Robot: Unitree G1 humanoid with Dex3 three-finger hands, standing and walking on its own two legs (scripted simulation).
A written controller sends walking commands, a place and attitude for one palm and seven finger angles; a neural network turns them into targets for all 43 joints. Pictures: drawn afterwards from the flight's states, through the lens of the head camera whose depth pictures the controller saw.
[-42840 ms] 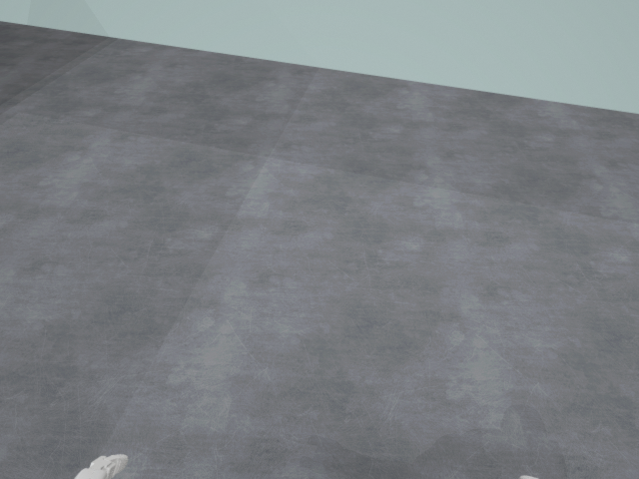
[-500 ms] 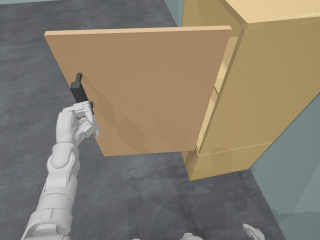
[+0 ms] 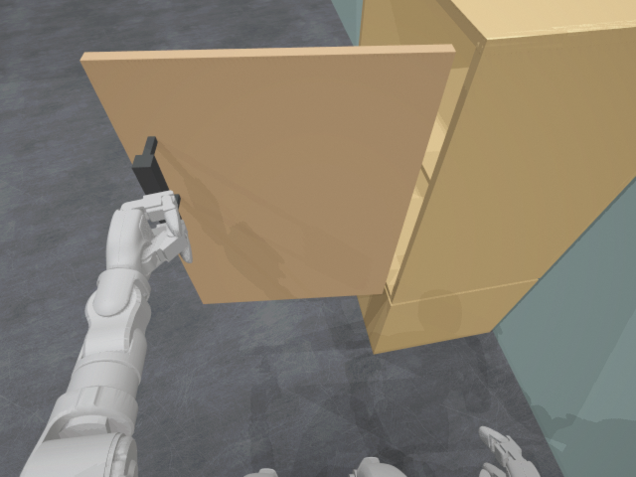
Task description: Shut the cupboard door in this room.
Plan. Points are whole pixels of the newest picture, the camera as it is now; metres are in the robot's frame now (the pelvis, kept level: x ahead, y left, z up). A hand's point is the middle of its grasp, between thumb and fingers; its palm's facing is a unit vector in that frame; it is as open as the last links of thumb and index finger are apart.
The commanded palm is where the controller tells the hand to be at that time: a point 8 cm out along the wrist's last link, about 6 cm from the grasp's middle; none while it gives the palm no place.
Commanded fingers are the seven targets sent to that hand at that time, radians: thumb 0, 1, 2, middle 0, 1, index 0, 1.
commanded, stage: push the door shut along its arc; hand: left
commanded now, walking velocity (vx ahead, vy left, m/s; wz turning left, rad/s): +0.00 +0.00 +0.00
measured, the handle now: (162, 185) +0.49 +0.23 +0.07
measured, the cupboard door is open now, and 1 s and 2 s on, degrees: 83 69 58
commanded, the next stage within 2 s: pull the fist back off the door in 1.70 s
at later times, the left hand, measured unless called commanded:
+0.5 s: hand (182, 201) +0.45 +0.19 +0.08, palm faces -0.09 -1.00 -0.03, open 3.1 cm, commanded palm +0.45 +0.23 +0.07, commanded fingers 0.00 0.90 0.90 -1.30 -1.50 -1.30 -1.50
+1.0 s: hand (224, 164) +0.53 +0.14 +0.08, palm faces -0.24 -0.97 +0.00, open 3.1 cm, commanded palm +0.52 +0.20 +0.07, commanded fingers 0.00 0.90 0.90 -1.30 -1.50 -1.30 -1.50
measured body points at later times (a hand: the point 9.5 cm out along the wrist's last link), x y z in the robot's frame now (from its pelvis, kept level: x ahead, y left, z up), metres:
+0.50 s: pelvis -0.01 +0.01 -0.01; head +0.08 +0.01 +0.43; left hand +0.45 +0.24 +0.08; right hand +0.04 -0.26 -0.12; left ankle +0.00 +0.10 -0.70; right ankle +0.03 -0.09 -0.70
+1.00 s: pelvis +0.00 +0.02 -0.03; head +0.13 +0.03 +0.40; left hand +0.54 +0.20 +0.08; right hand -0.02 -0.24 -0.13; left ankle +0.00 +0.10 -0.70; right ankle +0.03 -0.09 -0.70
